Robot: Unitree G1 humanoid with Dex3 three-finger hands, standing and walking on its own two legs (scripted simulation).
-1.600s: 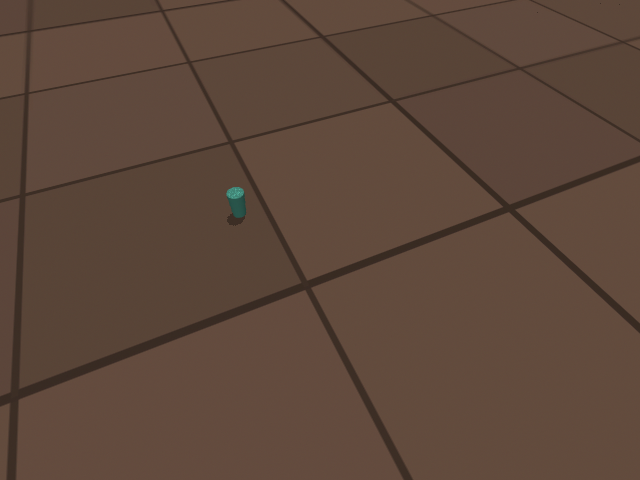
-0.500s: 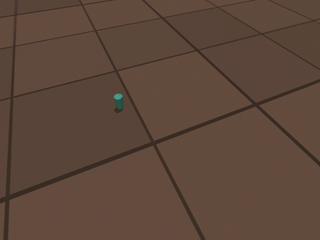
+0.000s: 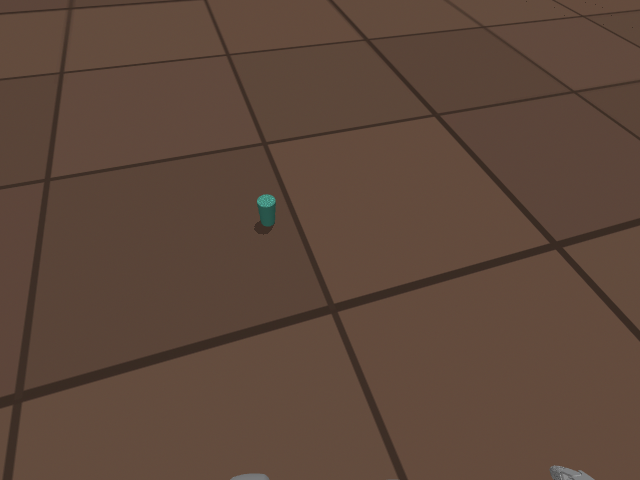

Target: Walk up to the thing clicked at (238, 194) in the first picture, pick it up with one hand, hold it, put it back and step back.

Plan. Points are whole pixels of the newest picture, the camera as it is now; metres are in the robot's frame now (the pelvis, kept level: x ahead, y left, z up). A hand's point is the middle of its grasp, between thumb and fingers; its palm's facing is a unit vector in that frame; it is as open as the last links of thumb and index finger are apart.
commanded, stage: walk up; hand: left
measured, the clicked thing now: (267, 211) +1.18 +0.20 -0.70
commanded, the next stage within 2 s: none
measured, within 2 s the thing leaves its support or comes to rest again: neither
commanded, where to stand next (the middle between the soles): +0.79 -0.04 m, yaw +1 degrees
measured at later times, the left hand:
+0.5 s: hand (178, 362) +0.29 +0.22 -0.11, palm faces +0.00 -0.92 -0.40, open 7.4 cm
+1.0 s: hand (186, 282) +0.46 +0.25 -0.14, palm faces -0.07 -0.94 -0.33, open 7.4 cm
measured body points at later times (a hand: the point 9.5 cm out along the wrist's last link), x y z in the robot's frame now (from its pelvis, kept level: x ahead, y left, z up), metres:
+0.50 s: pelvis +0.21 -0.05 +0.01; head +0.22 -0.08 +0.46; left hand +0.29 +0.27 -0.08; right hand +0.27 -0.37 -0.12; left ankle +0.19 +0.08 -0.66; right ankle +0.26 -0.16 -0.72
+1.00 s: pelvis +0.41 -0.02 +0.01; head +0.42 +0.00 +0.46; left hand +0.46 +0.30 -0.11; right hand +0.48 -0.34 -0.08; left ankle +0.42 +0.09 -0.72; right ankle +0.48 -0.17 -0.67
